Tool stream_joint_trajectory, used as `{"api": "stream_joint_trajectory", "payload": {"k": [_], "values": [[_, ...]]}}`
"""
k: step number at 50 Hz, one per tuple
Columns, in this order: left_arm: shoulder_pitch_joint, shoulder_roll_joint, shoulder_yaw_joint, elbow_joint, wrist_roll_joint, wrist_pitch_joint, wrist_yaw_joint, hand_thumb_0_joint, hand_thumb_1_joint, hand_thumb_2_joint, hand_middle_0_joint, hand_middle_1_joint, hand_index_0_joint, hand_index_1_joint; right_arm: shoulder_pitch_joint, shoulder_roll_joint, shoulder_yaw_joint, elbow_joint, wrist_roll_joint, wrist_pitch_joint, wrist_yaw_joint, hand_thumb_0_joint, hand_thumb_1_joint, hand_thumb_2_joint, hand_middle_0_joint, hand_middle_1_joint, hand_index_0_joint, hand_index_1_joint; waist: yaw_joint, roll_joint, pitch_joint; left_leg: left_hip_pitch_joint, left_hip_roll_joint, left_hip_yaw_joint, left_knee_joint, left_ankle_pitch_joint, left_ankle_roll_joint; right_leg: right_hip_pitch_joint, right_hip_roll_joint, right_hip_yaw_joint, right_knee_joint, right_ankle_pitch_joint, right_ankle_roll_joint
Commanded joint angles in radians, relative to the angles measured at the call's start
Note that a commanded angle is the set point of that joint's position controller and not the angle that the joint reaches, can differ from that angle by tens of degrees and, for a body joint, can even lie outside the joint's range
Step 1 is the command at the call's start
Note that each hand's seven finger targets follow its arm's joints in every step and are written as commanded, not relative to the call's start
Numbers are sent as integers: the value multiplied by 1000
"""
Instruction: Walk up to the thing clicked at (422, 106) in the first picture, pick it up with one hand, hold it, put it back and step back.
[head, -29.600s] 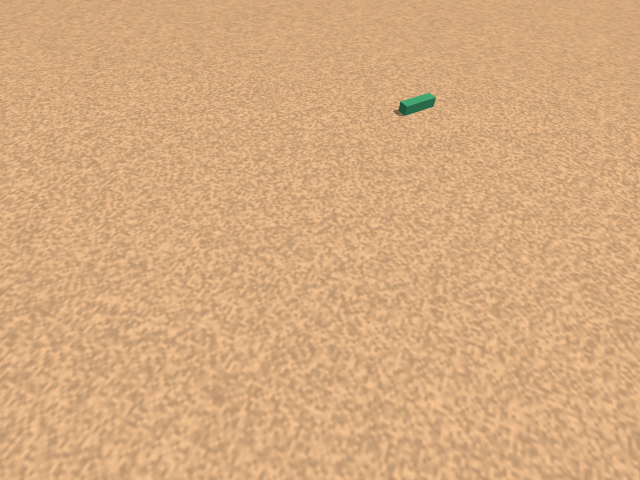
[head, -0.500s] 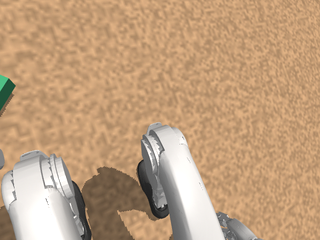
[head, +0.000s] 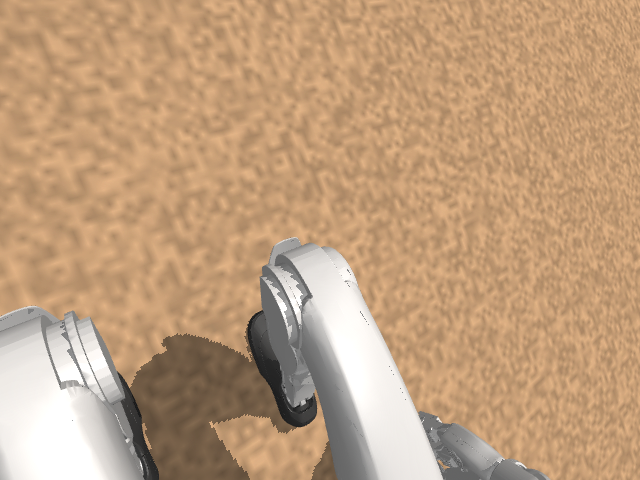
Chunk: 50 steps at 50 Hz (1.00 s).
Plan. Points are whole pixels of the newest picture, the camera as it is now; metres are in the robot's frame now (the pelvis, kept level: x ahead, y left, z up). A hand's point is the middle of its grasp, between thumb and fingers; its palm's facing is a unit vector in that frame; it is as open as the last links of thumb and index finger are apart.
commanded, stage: rest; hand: left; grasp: from above
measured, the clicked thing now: out of the picture +0.42 +0.36 -0.27
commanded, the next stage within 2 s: open in 0.40 s
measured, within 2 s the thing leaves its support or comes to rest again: rests again in 0.06 s
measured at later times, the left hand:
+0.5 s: hand out of the picture +0.39 +0.35 -0.24, palm faces -0.08 -0.44 -0.90, open 9.2 cm
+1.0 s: hand out of the picture +0.39 +0.35 -0.24, palm faces -0.07 -0.44 -0.90, open 10.5 cm
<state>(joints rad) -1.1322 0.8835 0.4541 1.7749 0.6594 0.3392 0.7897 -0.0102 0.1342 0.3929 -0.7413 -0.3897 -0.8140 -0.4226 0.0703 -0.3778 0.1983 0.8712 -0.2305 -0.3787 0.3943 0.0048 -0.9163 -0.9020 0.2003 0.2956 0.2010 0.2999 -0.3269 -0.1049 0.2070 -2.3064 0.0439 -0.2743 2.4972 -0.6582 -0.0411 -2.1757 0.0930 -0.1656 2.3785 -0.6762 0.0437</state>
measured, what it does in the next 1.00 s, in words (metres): stands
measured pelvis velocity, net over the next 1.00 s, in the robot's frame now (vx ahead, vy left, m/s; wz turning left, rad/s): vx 0.00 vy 0.00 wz -0.04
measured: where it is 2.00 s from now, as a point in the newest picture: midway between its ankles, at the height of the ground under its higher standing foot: (215, 419)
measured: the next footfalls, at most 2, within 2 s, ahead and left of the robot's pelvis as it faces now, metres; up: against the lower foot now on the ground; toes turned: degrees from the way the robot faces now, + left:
none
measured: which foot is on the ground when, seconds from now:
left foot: down 0.00-1.00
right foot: down 0.00-1.00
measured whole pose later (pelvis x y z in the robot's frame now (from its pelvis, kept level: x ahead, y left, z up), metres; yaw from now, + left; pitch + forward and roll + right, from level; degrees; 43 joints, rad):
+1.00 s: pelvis +0.00 +0.00 +0.01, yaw -2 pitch +24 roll -14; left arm -1.10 0.94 0.44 1.73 0.56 0.35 0.80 0.01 -0.06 0.80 -0.47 -0.81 -0.48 -0.82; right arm 0.10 -0.39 0.29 0.79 -0.20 -0.39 0.40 0.01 -0.91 -0.90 0.20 0.30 0.20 0.30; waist -0.35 -0.13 0.25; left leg -2.27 0.05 -0.31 2.50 -0.68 -0.04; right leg -2.13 0.11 -0.20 2.34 -0.68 0.05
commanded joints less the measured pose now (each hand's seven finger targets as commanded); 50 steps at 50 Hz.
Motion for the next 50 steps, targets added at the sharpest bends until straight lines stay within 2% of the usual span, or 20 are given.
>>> {"api": "stream_joint_trajectory", "payload": {"k": [1,5,7,9,10,11,13,14,15,18,19,20,21,25,29,32,45,46,49,50], "values": [[-250,255,-43,-127,16,-1,48,0,572,666,-993,-556,-980,-570,203,-317,-59,3,13,-11,9,0,-907,-902,199,300,199,300,-41,491,-687,521,40,123,-232,120,39,316,-8,-109,-242,240,-46],[-249,259,-45,-147,-7,2,43,0,581,720,-993,-603,-980,-617,218,-318,-51,9,15,-9,12,0,-909,-902,200,300,199,300,-48,469,-686,504,39,127,-211,146,43,344,-2,-108,-241,273,-41],[-217,285,-7,-137,-9,1,54,0,572,726,-986,-610,-973,-625,244,-327,-51,14,18,-8,14,0,-909,-902,199,300,199,300,-43,474,-696,515,42,117,-224,157,41,363,-1,-111,-245,280,-42],[-217,276,-13,-140,-13,3,59,0,575,700,-980,-604,-972,-613,242,-324,-47,-2,21,-5,17,0,-907,-902,199,300,199,300,-47,483,-693,520,45,109,-228,163,37,358,-1,-114,-241,286,-45],[-246,247,-51,-146,-14,4,53,0,583,698,-984,-613,-978,-621,225,-323,-42,-8,17,-6,17,0,-910,-903,199,300,199,300,-60,478,-687,533,45,107,-227,165,34,350,-2,-117,-231,294,-45],[-254,242,-56,-142,-17,2,50,0,594,695,-978,-626,-976,-629,233,-321,-37,-12,18,-7,20,0,-907,-902,200,300,200,300,-70,485,-681,531,47,106,-221,169,33,342,1,-119,-229,296,-45],[-253,263,-60,-149,-21,3,46,0,572,660,-946,-631,-953,-625,230,-327,-32,-12,15,-9,19,0,-908,-901,200,300,200,300,-75,465,-664,508,44,112,-205,162,41,349,1,-115,-229,300,-39],[-223,279,-32,-134,-26,1,52,0,558,686,-946,-634,-946,-634,252,-335,-33,2,22,-6,18,0,-908,-902,200,300,199,300,-65,462,-674,507,43,112,-219,159,41,368,6,-109,-246,294,-42],[-222,285,-39,-134,-24,6,50,0,558,706,-948,-644,-947,-647,243,-330,-33,4,24,-7,17,0,-909,-903,200,300,199,300,-60,453,-650,501,43,111,-214,151,43,354,-1,-114,-241,286,-40],[-205,274,-47,-122,-24,8,50,0,577,711,-954,-662,-955,-661,249,-333,-28,-18,24,-10,18,0,-910,-903,199,300,199,300,-68,460,-648,497,42,111,-220,138,43,359,6,-112,-255,273,-42],[-198,274,-27,-112,-34,6,55,0,568,722,-947,-669,-948,-669,259,-336,-25,-16,26,-8,19,0,-907,-902,199,300,199,300,-65,455,-653,494,44,108,-225,136,42,369,9,-113,-261,271,-44],[-216,284,-47,-133,-31,7,51,0,580,729,-956,-675,-957,-675,237,-326,-17,-6,23,-11,16,0,-911,-904,199,300,199,300,-66,447,-627,482,42,110,-221,114,45,358,2,-111,-253,257,-40],[-204,290,-33,-129,-34,5,49,0,589,721,-961,-666,-961,-666,235,-331,-20,-10,28,-13,15,0,-908,-903,200,300,199,300,-66,449,-631,484,44,104,-223,108,45,349,3,-117,-253,247,-40],[-201,275,-53,-117,-42,6,45,0,612,734,-973,-680,-975,-680,240,-333,-14,-18,26,-14,12,0,-908,-902,200,300,200,300,-82,445,-611,489,45,96,-231,86,43,337,8,-121,-252,229,-42],[-188,280,-42,-114,-49,5,55,0,292,722,-665,-690,-662,-695,240,-335,-4,-35,35,-13,11,0,-896,-899,201,300,200,300,-73,457,-627,517,50,82,-239,107,36,339,8,-125,-255,247,-44],[-196,289,-41,-126,-52,4,56,0,84,755,-563,-736,-559,-741,245,-335,0,-42,33,-15,11,0,-896,-899,201,300,200,300,-80,461,-615,500,49,88,-235,111,40,351,10,-125,-259,253,-42],[-164,296,-41,-141,-69,13,51,0,-60,878,-440,-855,-432,-864,238,-335,11,-58,37,-12,10,0,-899,-900,201,301,200,301,-74,457,-617,501,53,82,-238,121,38,370,13,-130,-263,263,-43],[-167,303,-36,-150,-74,12,50,0,-54,855,-440,-844,-434,-851,227,-336,10,-45,39,-14,6,0,-898,-900,201,301,201,301,-63,465,-610,500,54,83,-241,110,38,369,9,-129,-262,255,-42],[-161,290,-46,-142,-75,14,49,0,-88,907,-411,-895,-405,-902,247,-340,12,-61,38,-11,7,0,-899,-900,201,300,200,300,-84,458,-622,519,55,75,-242,136,37,389,14,-132,-265,287,-41],[-150,293,-41,-135,-73,14,50,0,-107,869,-395,-871,-390,-877,240,-338,13,-59,42,-11,5,0,-896,-899,201,300,200,300,-69,453,-622,510,56,76,-241,125,38,381,17,-131,-273,271,-43]]}}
